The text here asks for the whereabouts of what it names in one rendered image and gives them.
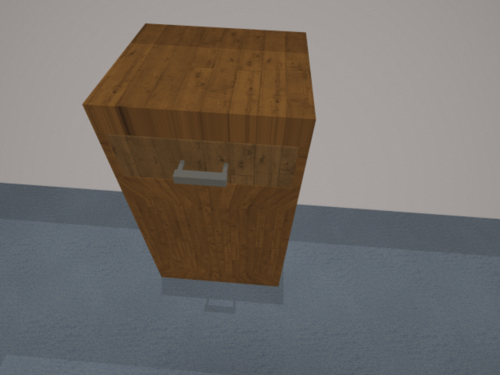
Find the handle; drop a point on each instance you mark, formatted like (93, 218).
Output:
(181, 176)

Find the cabinet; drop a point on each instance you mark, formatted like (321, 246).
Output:
(210, 84)

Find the drawer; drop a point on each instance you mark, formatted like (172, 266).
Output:
(158, 157)

